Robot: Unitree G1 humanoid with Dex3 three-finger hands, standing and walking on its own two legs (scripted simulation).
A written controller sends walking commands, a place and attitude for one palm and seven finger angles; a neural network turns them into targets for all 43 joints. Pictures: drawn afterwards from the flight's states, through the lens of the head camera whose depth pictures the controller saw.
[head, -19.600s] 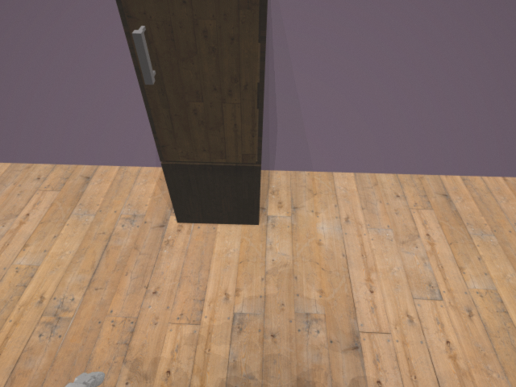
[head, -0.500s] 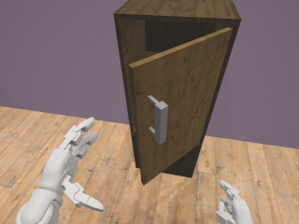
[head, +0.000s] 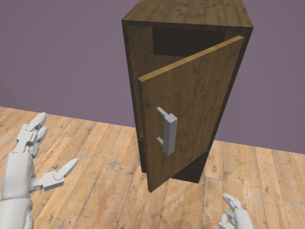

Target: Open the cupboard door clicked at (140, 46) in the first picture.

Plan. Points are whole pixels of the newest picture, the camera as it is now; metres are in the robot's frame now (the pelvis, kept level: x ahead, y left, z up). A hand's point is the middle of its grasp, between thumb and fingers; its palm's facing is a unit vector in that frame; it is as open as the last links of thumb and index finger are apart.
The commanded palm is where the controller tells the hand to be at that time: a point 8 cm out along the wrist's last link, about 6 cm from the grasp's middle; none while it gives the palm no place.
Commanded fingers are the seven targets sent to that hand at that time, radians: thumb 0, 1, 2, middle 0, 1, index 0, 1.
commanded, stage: draw the hand back to the body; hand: left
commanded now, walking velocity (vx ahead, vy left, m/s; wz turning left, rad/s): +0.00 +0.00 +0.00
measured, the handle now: (164, 131) +0.36 +0.01 +0.08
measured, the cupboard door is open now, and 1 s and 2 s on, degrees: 49 49 49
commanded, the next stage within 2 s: step back with the hand held close in 0.58 s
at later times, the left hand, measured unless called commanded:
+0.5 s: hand (43, 162) +0.20 +0.25 +0.15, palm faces +0.43 -0.82 -0.39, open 7.5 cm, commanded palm +0.15 +0.29 +0.17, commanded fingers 0.00 0.90 0.90 -0.20 -0.30 -0.20 -0.30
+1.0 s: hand (40, 171) +0.18 +0.25 +0.14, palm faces +0.32 -0.81 -0.49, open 7.4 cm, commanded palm +0.12 +0.30 +0.18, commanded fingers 0.00 0.90 0.90 -0.20 -0.30 -0.20 -0.30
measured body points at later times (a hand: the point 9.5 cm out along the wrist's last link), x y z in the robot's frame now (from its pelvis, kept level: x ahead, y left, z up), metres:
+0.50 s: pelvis +0.00 -0.01 +0.00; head -0.01 -0.02 +0.45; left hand +0.17 +0.29 +0.17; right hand +0.19 -0.22 -0.08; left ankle -0.02 +0.10 -0.74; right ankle -0.02 -0.12 -0.74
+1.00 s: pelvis -0.03 +0.00 +0.00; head +0.00 -0.01 +0.45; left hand +0.16 +0.29 +0.17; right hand +0.15 -0.25 -0.08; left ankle -0.02 +0.10 -0.74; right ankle -0.02 -0.12 -0.74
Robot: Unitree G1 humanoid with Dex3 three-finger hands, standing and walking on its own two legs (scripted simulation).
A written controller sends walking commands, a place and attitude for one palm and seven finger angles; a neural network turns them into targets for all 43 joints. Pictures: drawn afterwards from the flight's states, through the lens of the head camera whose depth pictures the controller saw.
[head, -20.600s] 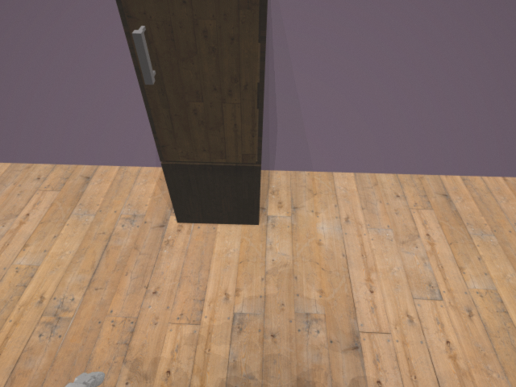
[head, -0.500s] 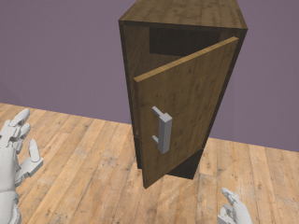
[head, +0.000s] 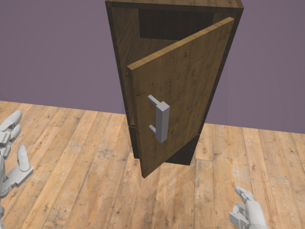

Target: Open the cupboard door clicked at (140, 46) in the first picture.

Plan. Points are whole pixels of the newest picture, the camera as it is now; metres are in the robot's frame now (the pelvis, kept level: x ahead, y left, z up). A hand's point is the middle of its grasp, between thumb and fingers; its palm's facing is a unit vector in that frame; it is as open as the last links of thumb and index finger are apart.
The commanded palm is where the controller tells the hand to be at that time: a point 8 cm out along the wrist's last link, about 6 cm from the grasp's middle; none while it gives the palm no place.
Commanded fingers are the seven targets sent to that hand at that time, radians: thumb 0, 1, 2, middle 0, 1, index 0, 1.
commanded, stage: step back with the hand held close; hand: left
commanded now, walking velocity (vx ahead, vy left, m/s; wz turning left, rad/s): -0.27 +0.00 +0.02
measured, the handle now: (156, 119) +0.38 +0.02 +0.08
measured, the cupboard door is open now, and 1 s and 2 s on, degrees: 49 49 49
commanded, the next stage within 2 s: stop stepping back and stand still in 0.84 s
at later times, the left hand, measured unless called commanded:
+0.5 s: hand out of the picture +0.09 +0.28 +0.15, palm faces +0.49 -0.74 -0.46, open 7.4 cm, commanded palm +0.02 +0.32 +0.17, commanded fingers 0.00 0.90 0.90 -0.20 -0.30 -0.20 -0.30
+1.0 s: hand out of the picture -0.01 +0.25 +0.16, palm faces +0.42 -0.81 -0.42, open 7.4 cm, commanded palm -0.07 +0.29 +0.17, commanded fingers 0.00 0.90 0.90 -0.20 -0.30 -0.20 -0.30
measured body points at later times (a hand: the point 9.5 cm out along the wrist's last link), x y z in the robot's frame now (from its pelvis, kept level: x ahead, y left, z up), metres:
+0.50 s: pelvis -0.09 +0.01 -0.02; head -0.08 +0.03 +0.43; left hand +0.06 +0.32 +0.18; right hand +0.08 -0.22 -0.10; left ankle +0.00 +0.11 -0.74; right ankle +0.01 -0.12 -0.74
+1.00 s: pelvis -0.22 +0.00 -0.03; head -0.18 +0.02 +0.42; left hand -0.03 +0.29 +0.18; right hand -0.02 -0.21 -0.10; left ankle -0.05 +0.10 -0.72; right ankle -0.35 -0.12 -0.75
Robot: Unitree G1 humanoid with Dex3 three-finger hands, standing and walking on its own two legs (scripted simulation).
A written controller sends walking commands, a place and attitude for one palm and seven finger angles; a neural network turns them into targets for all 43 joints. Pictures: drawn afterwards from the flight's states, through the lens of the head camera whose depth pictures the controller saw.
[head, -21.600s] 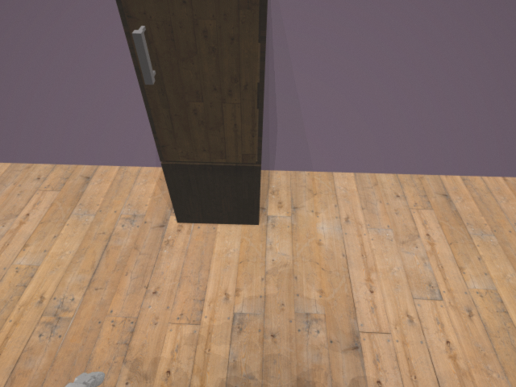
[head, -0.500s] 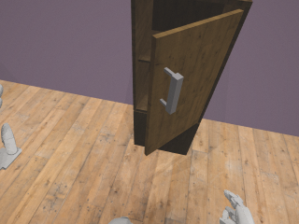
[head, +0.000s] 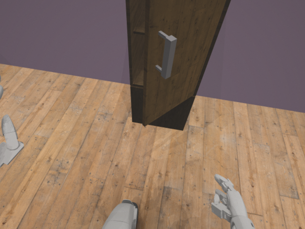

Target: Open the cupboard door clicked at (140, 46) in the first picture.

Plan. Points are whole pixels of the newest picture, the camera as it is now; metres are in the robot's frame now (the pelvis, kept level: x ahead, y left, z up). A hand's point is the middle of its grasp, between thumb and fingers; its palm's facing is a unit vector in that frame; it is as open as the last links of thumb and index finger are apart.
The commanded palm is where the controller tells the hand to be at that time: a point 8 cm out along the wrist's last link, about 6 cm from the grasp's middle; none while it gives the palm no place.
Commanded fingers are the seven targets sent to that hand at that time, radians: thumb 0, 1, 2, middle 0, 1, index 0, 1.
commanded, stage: stop stepping back and stand still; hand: left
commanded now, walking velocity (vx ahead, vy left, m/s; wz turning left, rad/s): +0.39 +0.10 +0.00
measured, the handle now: (163, 55) +0.60 +0.05 +0.10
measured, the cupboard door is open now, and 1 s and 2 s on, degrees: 49 49 49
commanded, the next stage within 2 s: let the arm hang, fingers relaxed in 0.70 s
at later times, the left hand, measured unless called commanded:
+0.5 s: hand (1, 191) +0.14 +0.24 +0.19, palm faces +0.37 -0.76 -0.53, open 7.4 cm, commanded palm +0.09 +0.28 +0.20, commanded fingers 0.00 0.90 0.90 -0.20 -0.30 -0.20 -0.30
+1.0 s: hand out of the picture +0.11 +0.22 -0.08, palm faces +0.03 -0.93 -0.36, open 7.4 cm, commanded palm none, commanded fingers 0.00 0.90 0.90 -0.20 -0.30 -0.20 -0.30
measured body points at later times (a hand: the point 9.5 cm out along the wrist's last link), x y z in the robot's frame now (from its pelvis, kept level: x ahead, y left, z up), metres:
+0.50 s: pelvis -0.06 -0.01 +0.02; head -0.07 -0.01 +0.47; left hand +0.11 +0.28 +0.22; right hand +0.06 -0.26 -0.08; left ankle +0.01 +0.08 -0.69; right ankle -0.09 -0.07 -0.72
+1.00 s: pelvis -0.06 +0.00 +0.01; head -0.04 -0.02 +0.45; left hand +0.11 +0.27 -0.05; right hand +0.07 -0.24 -0.12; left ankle -0.04 +0.14 -0.72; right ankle -0.05 -0.09 -0.71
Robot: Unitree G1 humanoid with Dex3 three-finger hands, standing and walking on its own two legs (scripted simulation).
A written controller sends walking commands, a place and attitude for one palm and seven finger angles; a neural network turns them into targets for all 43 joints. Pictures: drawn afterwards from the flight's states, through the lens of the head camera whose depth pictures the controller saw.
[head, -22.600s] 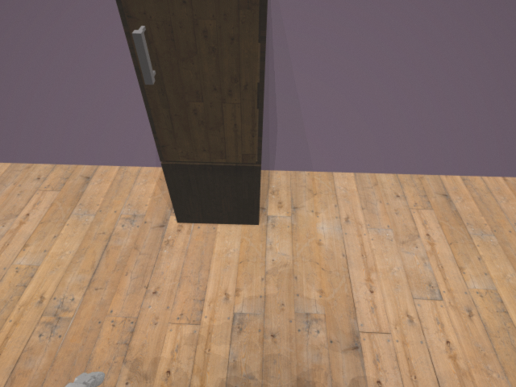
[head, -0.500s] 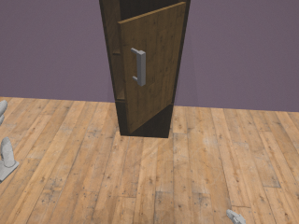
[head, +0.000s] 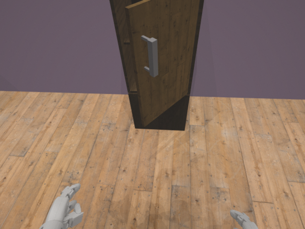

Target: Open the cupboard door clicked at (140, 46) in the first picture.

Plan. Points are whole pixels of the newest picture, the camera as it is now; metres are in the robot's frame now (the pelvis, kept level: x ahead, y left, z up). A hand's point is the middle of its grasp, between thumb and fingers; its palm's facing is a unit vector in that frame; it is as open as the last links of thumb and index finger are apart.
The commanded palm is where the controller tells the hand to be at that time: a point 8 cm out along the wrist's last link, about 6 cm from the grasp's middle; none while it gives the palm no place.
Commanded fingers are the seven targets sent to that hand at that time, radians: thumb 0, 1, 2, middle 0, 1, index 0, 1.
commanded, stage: let the arm hang, fingers relaxed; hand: left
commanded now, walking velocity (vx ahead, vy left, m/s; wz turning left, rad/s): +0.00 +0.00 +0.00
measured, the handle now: (149, 56) +0.67 +0.03 +0.10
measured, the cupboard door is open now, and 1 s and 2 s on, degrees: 49 49 49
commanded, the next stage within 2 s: look to check the result in 0.90 s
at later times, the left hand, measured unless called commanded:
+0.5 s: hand out of the picture +0.00 +0.20 -0.15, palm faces +0.05 -0.97 -0.23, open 7.3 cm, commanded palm none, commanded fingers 0.00 0.90 0.90 -0.20 -0.30 -0.20 -0.30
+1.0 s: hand out of the picture +0.00 +0.20 -0.15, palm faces +0.03 -0.98 -0.21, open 7.4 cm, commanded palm none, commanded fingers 0.00 0.90 0.90 -0.20 -0.30 -0.20 -0.30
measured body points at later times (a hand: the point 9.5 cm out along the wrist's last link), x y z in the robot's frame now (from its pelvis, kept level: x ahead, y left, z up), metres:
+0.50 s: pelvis +0.00 +0.02 +0.02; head +0.02 +0.01 +0.47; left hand -0.01 +0.26 -0.13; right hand +0.01 -0.20 -0.14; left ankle +0.00 +0.12 -0.72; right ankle +0.02 -0.09 -0.72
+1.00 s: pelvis +0.00 +0.02 +0.02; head +0.01 +0.02 +0.47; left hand +0.00 +0.25 -0.14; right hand -0.02 -0.19 -0.14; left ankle +0.00 +0.12 -0.72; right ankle +0.02 -0.09 -0.72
